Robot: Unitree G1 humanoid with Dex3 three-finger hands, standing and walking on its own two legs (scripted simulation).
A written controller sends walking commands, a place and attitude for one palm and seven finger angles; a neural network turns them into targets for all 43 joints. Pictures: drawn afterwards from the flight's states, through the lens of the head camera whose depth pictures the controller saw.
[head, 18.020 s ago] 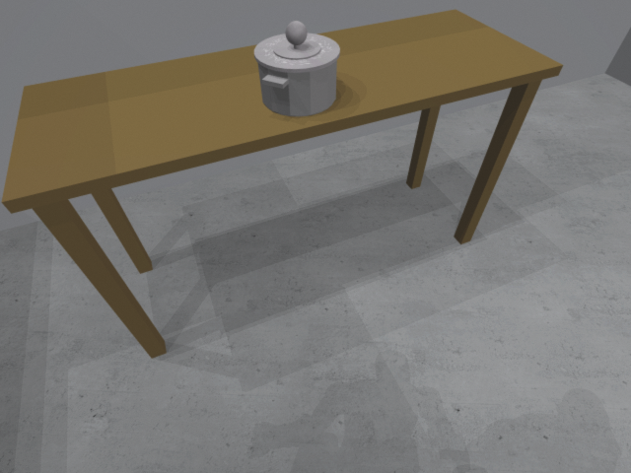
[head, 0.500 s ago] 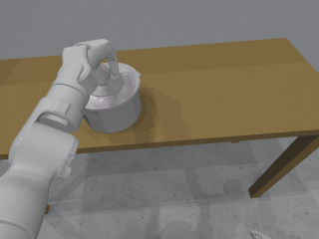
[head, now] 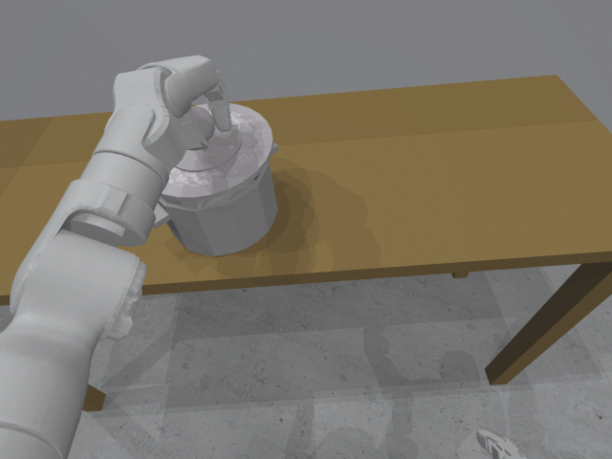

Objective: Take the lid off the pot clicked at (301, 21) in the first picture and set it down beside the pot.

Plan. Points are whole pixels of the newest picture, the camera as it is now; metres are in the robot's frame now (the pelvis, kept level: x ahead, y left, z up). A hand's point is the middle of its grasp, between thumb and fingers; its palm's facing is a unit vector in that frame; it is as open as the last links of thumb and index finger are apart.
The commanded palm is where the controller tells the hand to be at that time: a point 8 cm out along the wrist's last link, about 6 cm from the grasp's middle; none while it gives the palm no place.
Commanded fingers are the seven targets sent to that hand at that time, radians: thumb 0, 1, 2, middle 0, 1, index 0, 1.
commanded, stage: lift the lid straight up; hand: left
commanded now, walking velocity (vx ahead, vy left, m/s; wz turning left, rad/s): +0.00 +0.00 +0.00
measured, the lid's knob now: (196, 124) +0.51 +0.13 +0.18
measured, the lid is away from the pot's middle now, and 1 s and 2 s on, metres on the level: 0.01 0.01 0.06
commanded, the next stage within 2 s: move the lid sideways beside the pot in 1.46 s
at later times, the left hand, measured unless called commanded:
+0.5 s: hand (181, 96) +0.48 +0.13 +0.24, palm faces -0.28 -0.09 -0.96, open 6.7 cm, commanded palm +0.47 +0.14 +0.32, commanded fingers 0.00 0.67 0.99 -0.73 -1.05 -0.93 -1.12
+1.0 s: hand (164, 57) +0.48 +0.13 +0.29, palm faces -0.21 -0.12 -0.97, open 6.7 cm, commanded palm +0.46 +0.14 +0.36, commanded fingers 0.00 0.67 0.99 -0.73 -1.05 -0.93 -1.12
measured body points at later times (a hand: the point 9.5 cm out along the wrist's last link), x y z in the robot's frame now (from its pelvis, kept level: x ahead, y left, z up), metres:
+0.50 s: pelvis -0.01 +0.00 +0.00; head +0.02 -0.03 +0.45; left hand +0.49 +0.13 +0.30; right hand +0.09 -0.27 -0.13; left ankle +0.03 +0.13 -0.74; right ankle -0.06 -0.14 -0.74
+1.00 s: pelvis +0.00 +0.00 +0.00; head +0.02 -0.03 +0.45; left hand +0.48 +0.13 +0.34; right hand +0.11 -0.26 -0.13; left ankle +0.03 +0.13 -0.74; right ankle -0.06 -0.14 -0.74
